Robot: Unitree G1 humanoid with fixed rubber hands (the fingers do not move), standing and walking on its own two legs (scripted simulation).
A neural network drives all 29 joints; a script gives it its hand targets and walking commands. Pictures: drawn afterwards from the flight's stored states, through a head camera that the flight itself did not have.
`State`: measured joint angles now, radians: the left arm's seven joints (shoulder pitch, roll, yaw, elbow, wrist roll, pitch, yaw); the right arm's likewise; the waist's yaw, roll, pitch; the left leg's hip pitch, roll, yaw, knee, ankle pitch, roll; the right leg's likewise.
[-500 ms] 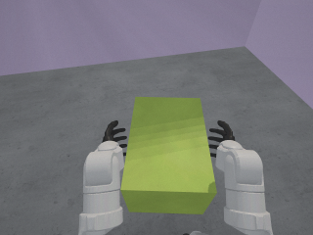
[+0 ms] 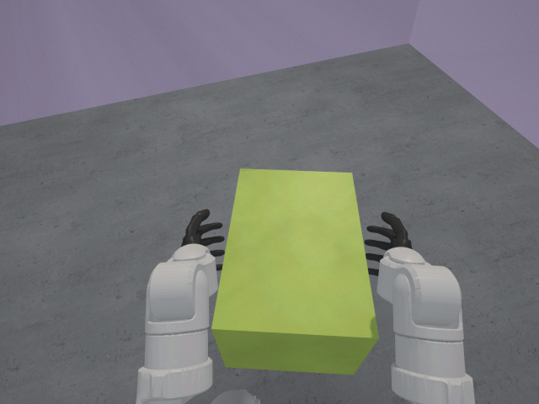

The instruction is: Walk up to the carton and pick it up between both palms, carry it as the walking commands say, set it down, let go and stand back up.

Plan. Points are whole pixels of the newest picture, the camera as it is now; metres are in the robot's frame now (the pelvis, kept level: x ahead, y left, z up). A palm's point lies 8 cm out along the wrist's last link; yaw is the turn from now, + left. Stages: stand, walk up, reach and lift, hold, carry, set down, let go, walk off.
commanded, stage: carry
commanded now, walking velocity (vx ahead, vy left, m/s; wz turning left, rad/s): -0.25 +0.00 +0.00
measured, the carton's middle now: (292, 264) +0.34 -0.02 -0.02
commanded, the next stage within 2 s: none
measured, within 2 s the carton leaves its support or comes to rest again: neither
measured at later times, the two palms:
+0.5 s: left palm out of the picture +0.07 +0.17 +0.09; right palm out of the picture +0.09 -0.11 +0.09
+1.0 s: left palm out of the picture -0.15 +0.16 +0.07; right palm out of the picture -0.14 -0.12 +0.08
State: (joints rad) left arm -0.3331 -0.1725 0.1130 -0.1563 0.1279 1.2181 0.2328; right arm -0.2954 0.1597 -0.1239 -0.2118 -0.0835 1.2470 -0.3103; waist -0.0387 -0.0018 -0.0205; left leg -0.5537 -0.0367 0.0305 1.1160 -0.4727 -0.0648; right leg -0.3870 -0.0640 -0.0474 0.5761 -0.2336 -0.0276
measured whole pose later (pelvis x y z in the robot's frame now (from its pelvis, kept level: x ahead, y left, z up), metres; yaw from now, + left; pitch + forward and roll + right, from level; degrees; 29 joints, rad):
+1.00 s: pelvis -0.44 +0.01 -0.01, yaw +1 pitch +2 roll +1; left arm -0.32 -0.17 0.14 -0.17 0.15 1.21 0.24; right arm -0.35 0.18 -0.13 -0.13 -0.11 1.21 -0.28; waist -0.01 -0.05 -0.04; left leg -0.25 -0.01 0.06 0.54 -0.32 0.01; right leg -0.55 -0.06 -0.04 0.62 -0.26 0.02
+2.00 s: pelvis -0.86 -0.01 +0.00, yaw +1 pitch +3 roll -3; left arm -0.34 -0.17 0.12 -0.20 0.07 1.23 0.35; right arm -0.36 0.18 -0.17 -0.14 -0.16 1.19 -0.20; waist 0.05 0.00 -0.04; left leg -0.41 0.07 0.03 0.53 -0.17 0.01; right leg -0.43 0.03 -0.02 0.93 -0.54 0.05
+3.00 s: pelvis -1.24 -0.03 +0.00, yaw -1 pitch +1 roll +0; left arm -0.37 -0.18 0.12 -0.08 0.14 1.24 0.27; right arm -0.34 0.17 -0.17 -0.14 -0.10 1.25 -0.32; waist -0.04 0.02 -0.05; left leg -0.42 0.05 0.08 0.51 -0.20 -0.01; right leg -0.31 -0.01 -0.04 0.56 -0.27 -0.01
